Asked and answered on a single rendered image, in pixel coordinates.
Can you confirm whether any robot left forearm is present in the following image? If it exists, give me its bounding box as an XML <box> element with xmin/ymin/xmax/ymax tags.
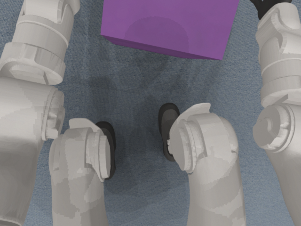
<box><xmin>0</xmin><ymin>0</ymin><xmax>80</xmax><ymax>85</ymax></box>

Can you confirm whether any robot right forearm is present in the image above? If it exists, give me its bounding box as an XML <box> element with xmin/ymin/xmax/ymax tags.
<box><xmin>255</xmin><ymin>2</ymin><xmax>301</xmax><ymax>108</ymax></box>

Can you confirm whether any right robot upper arm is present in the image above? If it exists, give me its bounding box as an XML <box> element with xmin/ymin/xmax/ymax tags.
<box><xmin>253</xmin><ymin>103</ymin><xmax>301</xmax><ymax>226</ymax></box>

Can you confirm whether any left robot upper arm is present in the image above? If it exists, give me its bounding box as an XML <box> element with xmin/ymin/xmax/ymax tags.
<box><xmin>0</xmin><ymin>76</ymin><xmax>65</xmax><ymax>226</ymax></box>

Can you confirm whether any carton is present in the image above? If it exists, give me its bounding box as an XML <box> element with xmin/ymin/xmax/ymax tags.
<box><xmin>100</xmin><ymin>0</ymin><xmax>239</xmax><ymax>60</ymax></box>

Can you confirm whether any robot right foot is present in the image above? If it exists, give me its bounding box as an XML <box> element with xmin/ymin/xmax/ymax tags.
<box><xmin>158</xmin><ymin>103</ymin><xmax>180</xmax><ymax>161</ymax></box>

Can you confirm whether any right robot hand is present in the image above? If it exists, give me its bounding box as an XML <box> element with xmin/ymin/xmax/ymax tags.
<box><xmin>250</xmin><ymin>0</ymin><xmax>292</xmax><ymax>20</ymax></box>

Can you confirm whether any right robot thigh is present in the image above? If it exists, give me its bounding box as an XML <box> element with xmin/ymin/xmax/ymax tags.
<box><xmin>173</xmin><ymin>113</ymin><xmax>246</xmax><ymax>226</ymax></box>

